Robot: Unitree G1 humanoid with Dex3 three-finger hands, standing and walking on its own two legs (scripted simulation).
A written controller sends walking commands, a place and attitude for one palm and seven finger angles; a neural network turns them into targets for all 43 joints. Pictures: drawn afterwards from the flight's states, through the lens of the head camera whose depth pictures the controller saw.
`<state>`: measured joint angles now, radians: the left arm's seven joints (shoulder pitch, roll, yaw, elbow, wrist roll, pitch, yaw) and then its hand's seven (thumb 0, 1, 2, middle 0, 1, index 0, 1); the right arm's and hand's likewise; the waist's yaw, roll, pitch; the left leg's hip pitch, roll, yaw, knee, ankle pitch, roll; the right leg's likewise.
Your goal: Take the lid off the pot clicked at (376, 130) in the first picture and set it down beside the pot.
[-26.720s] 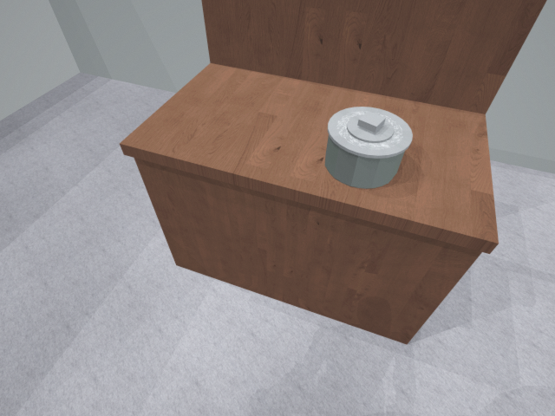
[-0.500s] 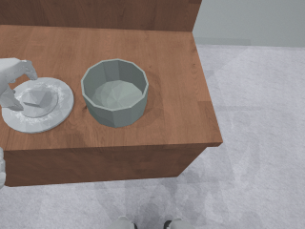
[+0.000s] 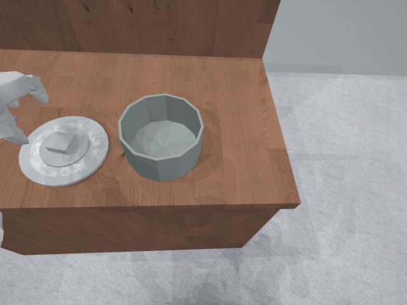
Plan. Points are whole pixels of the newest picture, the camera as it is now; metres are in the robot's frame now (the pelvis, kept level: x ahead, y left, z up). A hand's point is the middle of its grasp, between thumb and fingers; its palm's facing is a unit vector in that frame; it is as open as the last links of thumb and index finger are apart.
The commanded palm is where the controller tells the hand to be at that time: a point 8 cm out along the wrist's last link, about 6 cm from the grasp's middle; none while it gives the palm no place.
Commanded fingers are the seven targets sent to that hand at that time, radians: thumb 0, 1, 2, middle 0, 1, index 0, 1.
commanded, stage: raise the empty hand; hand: left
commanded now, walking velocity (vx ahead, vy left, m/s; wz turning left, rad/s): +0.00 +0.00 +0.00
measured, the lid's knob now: (61, 142) +0.48 +0.32 -0.05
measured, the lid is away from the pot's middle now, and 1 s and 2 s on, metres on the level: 0.24 0.24 0.24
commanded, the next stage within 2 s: draw the hand back to the body in 0.18 s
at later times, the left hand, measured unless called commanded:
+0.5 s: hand (11, 119) +0.43 +0.34 +0.10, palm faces -0.39 -0.09 -0.92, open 11.0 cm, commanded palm +0.42 +0.33 +0.17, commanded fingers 0.00 -0.03 0.68 -0.36 -0.84 -0.36 -0.84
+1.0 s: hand (35, 113) +0.41 +0.27 +0.14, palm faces +0.30 -0.88 -0.38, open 11.0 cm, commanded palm +0.35 +0.31 +0.17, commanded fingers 0.00 0.14 0.72 -0.33 -0.74 -0.33 -0.74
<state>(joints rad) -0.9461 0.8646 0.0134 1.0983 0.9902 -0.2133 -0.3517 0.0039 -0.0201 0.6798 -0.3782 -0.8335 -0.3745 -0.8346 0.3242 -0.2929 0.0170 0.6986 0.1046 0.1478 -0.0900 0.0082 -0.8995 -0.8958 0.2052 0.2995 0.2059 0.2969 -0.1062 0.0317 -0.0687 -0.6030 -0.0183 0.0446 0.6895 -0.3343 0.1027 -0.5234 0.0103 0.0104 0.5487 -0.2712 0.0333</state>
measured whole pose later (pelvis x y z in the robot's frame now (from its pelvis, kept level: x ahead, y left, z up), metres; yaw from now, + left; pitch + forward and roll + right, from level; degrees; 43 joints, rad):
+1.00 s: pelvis +0.00 -0.01 +0.02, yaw +1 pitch +2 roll -2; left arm -0.52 0.52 0.25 0.64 0.09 -0.15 0.02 0.00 -0.01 0.68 -0.38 -0.82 -0.37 -0.82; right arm 0.26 -0.23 0.06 0.63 0.07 0.03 -0.07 0.01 -0.90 -0.90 0.20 0.30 0.21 0.30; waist -0.03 -0.02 0.02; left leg -0.25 -0.03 0.05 0.48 -0.27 0.08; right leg -0.19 0.00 0.02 0.38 -0.22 0.01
